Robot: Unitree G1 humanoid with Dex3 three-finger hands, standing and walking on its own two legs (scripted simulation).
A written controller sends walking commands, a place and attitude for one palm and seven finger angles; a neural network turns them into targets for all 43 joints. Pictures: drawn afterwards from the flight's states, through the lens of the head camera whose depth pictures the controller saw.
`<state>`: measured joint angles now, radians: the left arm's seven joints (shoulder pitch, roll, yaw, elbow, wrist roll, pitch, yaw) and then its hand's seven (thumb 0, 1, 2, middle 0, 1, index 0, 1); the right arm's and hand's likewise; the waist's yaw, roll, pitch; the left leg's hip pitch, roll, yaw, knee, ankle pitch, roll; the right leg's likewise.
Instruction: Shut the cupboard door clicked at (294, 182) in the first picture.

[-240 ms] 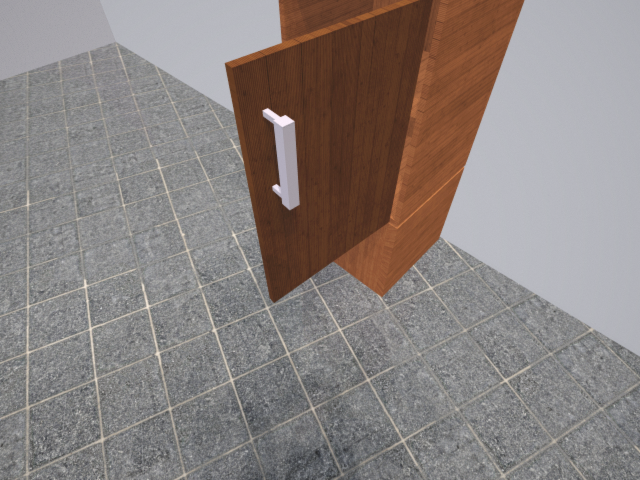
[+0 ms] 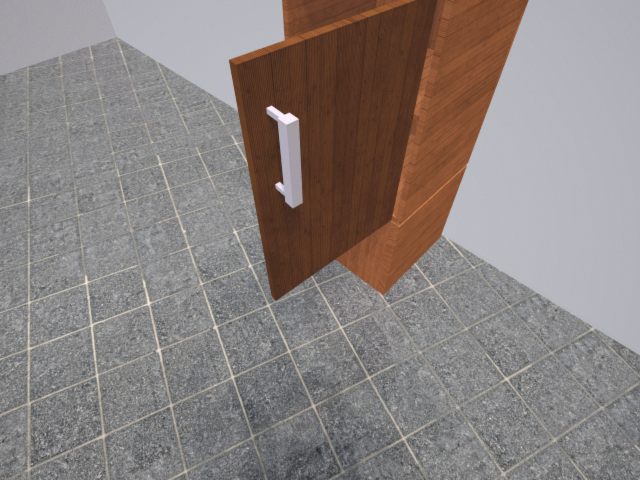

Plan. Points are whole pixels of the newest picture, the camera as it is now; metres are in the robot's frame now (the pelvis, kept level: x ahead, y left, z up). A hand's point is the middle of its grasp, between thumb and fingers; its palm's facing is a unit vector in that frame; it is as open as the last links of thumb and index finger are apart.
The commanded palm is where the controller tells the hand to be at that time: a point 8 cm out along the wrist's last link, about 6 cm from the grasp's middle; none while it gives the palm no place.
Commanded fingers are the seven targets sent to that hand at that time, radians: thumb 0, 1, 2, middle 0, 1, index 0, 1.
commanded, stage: stand and wait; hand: left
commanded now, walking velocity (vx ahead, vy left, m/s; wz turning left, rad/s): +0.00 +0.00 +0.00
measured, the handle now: (284, 158) +0.57 +0.09 +0.07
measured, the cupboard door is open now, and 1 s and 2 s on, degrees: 84 84 84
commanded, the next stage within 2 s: look at it before walking up in 0.04 s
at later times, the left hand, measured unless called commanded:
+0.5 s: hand out of the picture +0.08 +0.25 -0.16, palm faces -0.03 -0.94 -0.33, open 7.4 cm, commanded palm none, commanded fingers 0.00 0.90 0.90 -0.20 -0.30 -0.20 -0.30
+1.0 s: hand out of the picture +0.08 +0.21 -0.18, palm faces -0.10 -0.95 -0.28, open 7.4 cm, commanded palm none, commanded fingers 0.00 0.90 0.90 -0.20 -0.30 -0.20 -0.30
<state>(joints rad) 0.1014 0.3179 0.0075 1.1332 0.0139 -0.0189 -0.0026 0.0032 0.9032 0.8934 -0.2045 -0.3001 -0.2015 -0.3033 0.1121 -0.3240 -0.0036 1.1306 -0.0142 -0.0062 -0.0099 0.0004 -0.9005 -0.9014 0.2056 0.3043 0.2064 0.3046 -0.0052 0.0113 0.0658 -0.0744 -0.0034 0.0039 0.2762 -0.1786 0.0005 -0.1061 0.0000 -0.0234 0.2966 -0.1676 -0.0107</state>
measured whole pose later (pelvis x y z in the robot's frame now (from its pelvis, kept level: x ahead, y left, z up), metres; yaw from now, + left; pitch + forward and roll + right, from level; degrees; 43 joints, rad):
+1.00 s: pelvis +0.00 +0.00 -0.01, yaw -7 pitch -1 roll +1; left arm 0.15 0.27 0.03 1.05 0.02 0.05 -0.01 0.00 0.91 0.89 -0.20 -0.30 -0.20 -0.30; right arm 0.13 -0.24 -0.02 1.04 -0.02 0.02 -0.04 0.00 -0.90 -0.90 0.20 0.30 0.21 0.30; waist 0.02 -0.02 0.09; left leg -0.13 0.02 0.12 0.44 -0.29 0.00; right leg -0.27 0.02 0.06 0.59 -0.29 -0.01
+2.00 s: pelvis -0.01 -0.02 -0.03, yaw -40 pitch +1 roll -1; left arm 0.14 0.28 0.08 0.89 0.02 0.03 -0.03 0.00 0.91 0.89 -0.20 -0.30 -0.20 -0.30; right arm 0.21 -0.26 -0.05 0.92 -0.01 0.05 -0.03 0.00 -0.90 -0.90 0.21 0.30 0.21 0.30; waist 0.00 0.02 0.11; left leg -0.33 0.13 0.07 0.90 -0.53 -0.07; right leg -0.33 -0.01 -0.02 0.64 -0.31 0.00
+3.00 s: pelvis +0.12 -0.23 -0.02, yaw -72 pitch +1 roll -1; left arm 0.29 0.21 0.07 1.02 0.03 -0.03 -0.03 0.00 0.92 0.89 -0.20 -0.30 -0.20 -0.30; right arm 0.10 -0.20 -0.04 0.90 -0.02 -0.04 0.01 0.00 -0.90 -0.90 0.20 0.30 0.20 0.30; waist 0.03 -0.02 0.08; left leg -0.45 0.08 0.07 0.60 -0.22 -0.06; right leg -0.12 0.02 0.03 0.45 -0.35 -0.01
